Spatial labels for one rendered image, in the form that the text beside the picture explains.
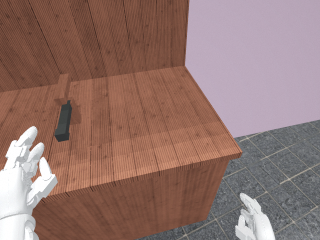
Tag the tap lever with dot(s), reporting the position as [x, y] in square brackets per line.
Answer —
[62, 131]

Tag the robot right hand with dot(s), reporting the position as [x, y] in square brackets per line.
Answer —
[259, 226]

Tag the counter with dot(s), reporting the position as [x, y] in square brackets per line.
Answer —
[146, 151]

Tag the left robot forearm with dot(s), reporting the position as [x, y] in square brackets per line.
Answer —
[18, 226]

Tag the robot left hand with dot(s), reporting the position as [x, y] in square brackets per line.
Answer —
[15, 178]

